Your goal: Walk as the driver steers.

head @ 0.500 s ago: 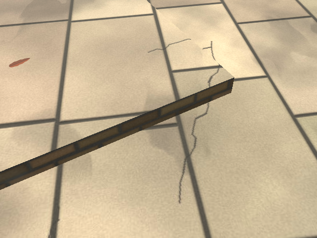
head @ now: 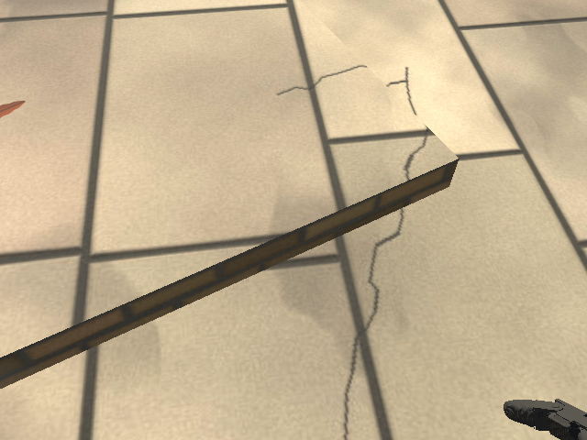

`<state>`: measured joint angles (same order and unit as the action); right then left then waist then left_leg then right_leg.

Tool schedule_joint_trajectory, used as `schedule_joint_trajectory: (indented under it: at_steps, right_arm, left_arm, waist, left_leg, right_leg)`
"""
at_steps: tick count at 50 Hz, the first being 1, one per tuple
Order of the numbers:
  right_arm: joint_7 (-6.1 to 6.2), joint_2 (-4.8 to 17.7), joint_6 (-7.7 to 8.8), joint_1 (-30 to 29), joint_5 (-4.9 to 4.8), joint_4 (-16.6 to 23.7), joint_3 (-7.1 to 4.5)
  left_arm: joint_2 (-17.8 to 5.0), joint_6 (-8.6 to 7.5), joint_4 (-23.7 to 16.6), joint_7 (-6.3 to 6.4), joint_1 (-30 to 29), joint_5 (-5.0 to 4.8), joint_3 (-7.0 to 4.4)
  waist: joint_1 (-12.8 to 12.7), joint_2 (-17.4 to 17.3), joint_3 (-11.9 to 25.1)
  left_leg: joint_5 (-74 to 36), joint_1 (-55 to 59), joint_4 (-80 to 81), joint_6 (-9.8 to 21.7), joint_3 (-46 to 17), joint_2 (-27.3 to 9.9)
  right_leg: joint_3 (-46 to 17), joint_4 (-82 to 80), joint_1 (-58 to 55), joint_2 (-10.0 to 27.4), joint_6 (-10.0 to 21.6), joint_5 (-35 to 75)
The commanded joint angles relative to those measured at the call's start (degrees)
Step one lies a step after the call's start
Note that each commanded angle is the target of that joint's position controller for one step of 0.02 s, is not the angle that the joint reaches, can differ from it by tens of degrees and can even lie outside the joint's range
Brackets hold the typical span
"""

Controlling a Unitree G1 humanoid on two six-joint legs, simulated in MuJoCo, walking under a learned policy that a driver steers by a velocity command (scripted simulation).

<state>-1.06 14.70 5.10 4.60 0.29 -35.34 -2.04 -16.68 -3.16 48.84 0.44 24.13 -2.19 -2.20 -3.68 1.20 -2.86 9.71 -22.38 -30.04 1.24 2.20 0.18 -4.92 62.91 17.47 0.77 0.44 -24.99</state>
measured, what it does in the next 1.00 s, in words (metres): walks ahead: right foot, then left foot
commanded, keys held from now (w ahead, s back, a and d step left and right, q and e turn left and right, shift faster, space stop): w+e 0.26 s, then no key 0.74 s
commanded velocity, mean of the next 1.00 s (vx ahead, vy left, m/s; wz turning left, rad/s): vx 0.24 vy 0.00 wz -0.24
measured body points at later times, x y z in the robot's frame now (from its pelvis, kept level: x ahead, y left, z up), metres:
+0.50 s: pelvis +0.25 -0.06 -0.01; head +0.30 -0.09 +0.44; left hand +0.50 +0.14 -0.09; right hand +0.25 -0.36 -0.14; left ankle +0.15 +0.11 -0.64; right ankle +0.33 -0.16 -0.73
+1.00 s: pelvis +0.35 -0.06 +0.01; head +0.36 -0.05 +0.46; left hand +0.53 +0.15 -0.12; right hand +0.39 -0.34 -0.11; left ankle +0.39 +0.07 -0.73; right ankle +0.33 -0.16 -0.73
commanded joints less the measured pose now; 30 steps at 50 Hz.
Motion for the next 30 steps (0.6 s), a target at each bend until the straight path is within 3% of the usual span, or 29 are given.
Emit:
schedule_joint_trajectory:
  at_steps: [1, 3, 7, 10, 13, 16, 17, 18, 19, 20, 21, 22, 23, 24, 25, 28, 30]
  right_arm:
    - [0.25, 5.55, 0.26, 8.76, 0.42, -1.32, -2.28]
    - [0.11, 5.28, 1.24, 6.35, 0.36, -2.34, -2.63]
    - [0.38, 7.41, 2.24, 6.27, 0.27, -4.72, -3.57]
    - [0.86, 9.26, 1.82, 7.08, 0.05, -5.82, -3.96]
    - [1.12, 11.45, 0.97, 10.29, -0.69, -7.41, -4.57]
    - [1.38, 12.90, -0.70, 12.04, -1.57, -8.93, -4.81]
    - [1.64, 13.80, -1.22, 11.99, -1.80, -9.04, -4.93]
    - [1.88, 14.35, -1.71, 11.56, -2.01, -9.03, -4.97]
    - [2.06, 13.38, -1.97, 11.22, -2.08, -8.91, -4.46]
    - [2.16, 10.75, -1.61, 13.13, -0.43, -7.84, -3.25]
    - [0.95, 4.00, -0.90, 22.14, 1.51, -6.81, -0.60]
    - [0.42, 9.93, -0.57, 20.16, -0.32, -9.69, -1.56]
    - [0.35, 11.52, -0.88, 13.41, -2.48, -7.86, -2.21]
    - [0.98, 10.12, -1.15, 10.53, -2.02, -7.03, -1.68]
    - [1.72, 9.73, -1.79, 9.37, -1.09, -7.54, -1.72]
    - [2.69, 7.93, -4.41, 14.73, -0.55, -9.53, -1.66]
    - [3.32, 6.70, -4.98, 14.55, -0.05, -9.91, -1.34]
  left_arm:
    - [-5.91, -0.41, -6.17, 0.15, -3.87, 0.38, -2.01]
    - [-3.21, 1.00, -6.07, -0.08, -3.09, 0.25, -1.63]
    - [-2.70, 1.70, -8.90, -0.43, -7.87, 1.03, -1.54]
    - [-2.20, 0.85, -10.71, -1.90, -13.62, 1.04, -0.99]
    - [-2.31, 0.71, -13.51, -3.10, -19.82, 0.94, -0.69]
    - [-3.20, 0.33, -16.11, -3.89, -22.43, 1.75, -1.09]
    - [-4.32, 0.19, -16.26, -4.03, -20.67, 2.06, -1.67]
    - [-6.14, 0.09, -15.27, -3.99, -15.74, 2.31, -2.67]
    - [-8.66, 0.05, -13.17, -3.46, -8.12, 2.36, -4.11]
    - [-13.25, 0.57, -12.16, -2.23, -2.24, 2.65, -5.36]
    - [-17.67, 0.81, -13.72, -1.41, -5.29, 3.72, -4.96]
    - [-13.08, 0.92, -15.04, -1.66, -2.91, 3.37, -3.97]
    - [-11.05, 0.81, -14.26, -2.01, -5.85, 3.00, -3.23]
    - [-8.92, 0.60, -13.52, -2.06, -9.33, 1.98, -2.72]
    - [-6.85, 0.55, -13.50, -1.89, -12.36, 1.83, -2.01]
    - [-6.40, 0.07, -13.20, -1.97, -17.56, 3.55, -1.84]
    - [-6.23, -0.16, -12.29, -1.72, -19.40, 3.69, -1.81]
  waist:
    - [5.17, -8.26, 4.33]
    - [3.20, -7.83, 2.33]
    - [2.76, -4.84, -0.57]
    - [4.65, -3.51, -1.63]
    - [6.96, -2.33, -3.13]
    - [6.49, -2.88, -2.95]
    - [5.07, -4.37, -0.63]
    - [2.15, -5.17, 3.09]
    - [-2.10, -4.05, 7.66]
    - [-3.88, 2.11, 13.64]
    - [3.45, 15.26, 23.55]
    - [-2.19, 5.45, 34.02]
    - [-2.18, 3.57, 25.46]
    - [-0.36, 0.96, 17.43]
    - [1.30, 0.06, 12.78]
    - [6.48, 2.49, 10.87]
    - [7.05, 3.11, 10.52]
  left_leg:
    - [1.09, 19.42, 17.83, 9.55, -17.20, -16.02]
    - [-3.14, 13.88, 21.30, 10.06, -11.84, -15.24]
    - [-10.27, 13.45, 23.85, 10.58, -3.69, -15.35]
    - [-12.20, 14.38, 24.08, 9.20, 2.53, -13.77]
    - [-12.43, 18.99, 23.65, 8.32, 4.95, -15.27]
    - [-29.46, 23.56, 16.96, 6.89, 6.29, -16.09]
    - [-38.86, 24.92, 12.49, 6.06, 6.58, -15.89]
    - [-44.88, 25.18, 5.31, 4.86, 7.15, -14.78]
    - [-44.33, 21.76, -5.12, 2.77, 8.81, -12.20]
    - [-24.99, 10.12, -20.67, -0.48, 9.47, -8.74]
    - [30.54, -10.47, -43.39, -4.65, 4.85, -0.16]
    - [31.76, -9.32, -49.31, -4.65, -7.16, 0.12]
    - [27.95, -13.27, -48.42, -4.07, -7.05, -2.63]
    - [23.64, -15.32, -43.49, -3.88, -5.50, -4.74]
    - [20.50, -13.44, -39.93, -4.20, -5.37, -6.05]
    - [14.60, -0.17, -33.24, -5.43, -4.71, -6.02]
    - [12.14, 2.47, -25.57, -5.96, -4.37, -5.74]
  right_leg:
    - [-1.19, 5.64, 20.43, 6.48, 0.04, 6.01]
    - [-0.63, 4.63, 17.53, 7.21, -0.38, 8.09]
    - [-1.49, -3.83, 21.46, 7.62, -1.16, 17.32]
    - [1.37, -15.74, 19.11, 6.58, -0.54, 26.77]
    - [3.80, -22.72, 19.53, 5.83, 0.74, 27.78]
    - [6.29, -27.79, 17.09, 2.75, 2.63, 22.51]
    - [7.56, -28.44, 13.53, 0.63, 3.53, 20.17]
    - [8.62, -30.05, 6.75, -1.70, 4.70, 19.88]
    - [8.96, -34.06, -4.92, -3.86, 6.32, 26.45]
    - [0.29, -32.19, -21.00, 3.26, 8.84, 48.31]
    - [-25.11, -28.80, -40.37, 21.56, 21.69, 68.76]
    - [-30.16, -33.40, -39.58, 23.43, 24.09, 64.87]
    - [-20.70, -35.15, -33.87, 20.10, 21.22, 62.47]
    - [-15.36, -36.94, -25.82, 16.85, 18.05, 56.84]
    - [-12.44, -39.17, -18.03, 15.01, 16.39, 53.35]
    - [-5.76, -44.59, -2.42, 12.16, 15.69, 50.77]
    - [-2.79, -45.59, 0.25, 10.94, 15.33, 49.13]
